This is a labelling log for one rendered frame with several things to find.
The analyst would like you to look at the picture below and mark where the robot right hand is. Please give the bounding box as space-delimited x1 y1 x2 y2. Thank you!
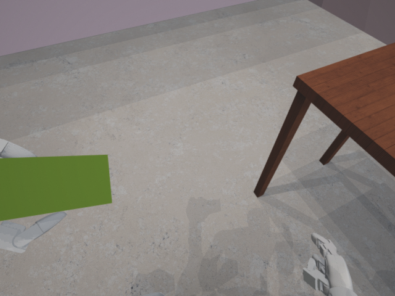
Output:
303 233 353 296

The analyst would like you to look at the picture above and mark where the robot left hand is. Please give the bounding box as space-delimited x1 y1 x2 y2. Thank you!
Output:
0 138 67 253

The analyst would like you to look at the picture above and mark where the sponge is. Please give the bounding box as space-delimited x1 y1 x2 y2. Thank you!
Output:
0 155 112 221

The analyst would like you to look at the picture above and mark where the table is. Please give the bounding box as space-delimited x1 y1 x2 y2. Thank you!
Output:
254 43 395 197

